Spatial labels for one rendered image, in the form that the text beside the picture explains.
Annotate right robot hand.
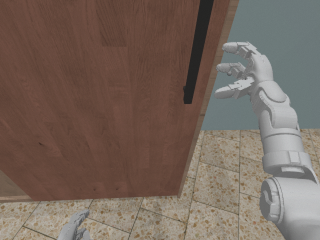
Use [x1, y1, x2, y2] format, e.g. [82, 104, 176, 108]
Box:
[214, 42, 274, 100]

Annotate robot right forearm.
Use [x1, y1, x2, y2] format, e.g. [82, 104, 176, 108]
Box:
[250, 80, 320, 188]

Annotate robot right upper arm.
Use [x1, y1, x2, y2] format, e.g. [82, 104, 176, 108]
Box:
[259, 177, 320, 240]

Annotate wardrobe door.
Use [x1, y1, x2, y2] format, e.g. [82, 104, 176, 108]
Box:
[0, 170, 28, 197]
[0, 0, 230, 202]

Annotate left robot hand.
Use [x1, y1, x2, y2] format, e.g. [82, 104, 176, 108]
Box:
[57, 209, 93, 240]

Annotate handle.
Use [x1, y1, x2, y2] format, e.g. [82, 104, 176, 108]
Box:
[183, 0, 214, 104]

